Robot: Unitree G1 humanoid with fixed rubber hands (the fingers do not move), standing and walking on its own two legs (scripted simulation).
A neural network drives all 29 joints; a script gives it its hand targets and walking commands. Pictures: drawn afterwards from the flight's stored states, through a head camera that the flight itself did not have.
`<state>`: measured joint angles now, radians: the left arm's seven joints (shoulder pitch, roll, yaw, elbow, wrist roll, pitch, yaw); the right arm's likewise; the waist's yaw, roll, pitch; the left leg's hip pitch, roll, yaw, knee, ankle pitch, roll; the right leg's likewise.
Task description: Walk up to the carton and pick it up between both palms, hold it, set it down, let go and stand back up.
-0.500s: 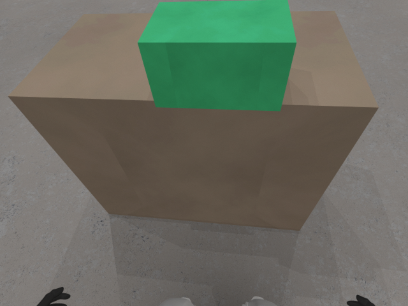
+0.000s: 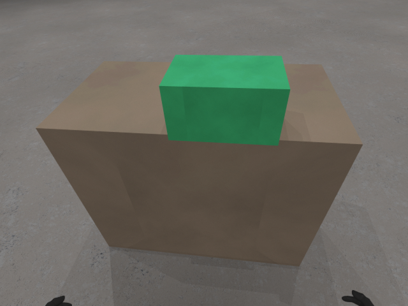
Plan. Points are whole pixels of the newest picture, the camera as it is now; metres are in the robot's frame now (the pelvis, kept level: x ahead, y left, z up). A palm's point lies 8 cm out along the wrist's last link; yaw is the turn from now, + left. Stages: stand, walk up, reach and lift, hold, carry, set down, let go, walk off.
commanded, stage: walk up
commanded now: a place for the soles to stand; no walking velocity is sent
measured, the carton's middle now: (224, 98) +0.66 -0.01 +0.11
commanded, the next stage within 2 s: none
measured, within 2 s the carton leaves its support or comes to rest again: neither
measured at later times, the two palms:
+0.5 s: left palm out of the picture +0.14 +0.30 -0.09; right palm out of the picture +0.09 -0.33 -0.07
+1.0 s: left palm (70, 288) +0.20 +0.30 -0.07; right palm (355, 262) +0.30 -0.32 -0.11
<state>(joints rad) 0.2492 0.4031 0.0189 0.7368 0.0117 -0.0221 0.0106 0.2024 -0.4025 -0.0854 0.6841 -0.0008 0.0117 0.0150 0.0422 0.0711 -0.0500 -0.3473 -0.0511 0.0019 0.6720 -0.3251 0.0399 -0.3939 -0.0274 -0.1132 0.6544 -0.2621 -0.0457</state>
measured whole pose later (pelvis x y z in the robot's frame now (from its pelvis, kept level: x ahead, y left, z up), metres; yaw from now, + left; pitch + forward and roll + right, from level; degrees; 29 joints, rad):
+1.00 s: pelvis +0.16 -0.02 -0.01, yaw +0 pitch -3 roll -2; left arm 0.40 0.39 0.02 0.74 0.01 -0.04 0.07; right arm 0.18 -0.40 -0.09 0.69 0.00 0.04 0.03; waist 0.01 0.12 0.07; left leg -0.51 0.10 0.00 1.02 -0.51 0.01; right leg -0.29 0.03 0.05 0.75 -0.42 -0.02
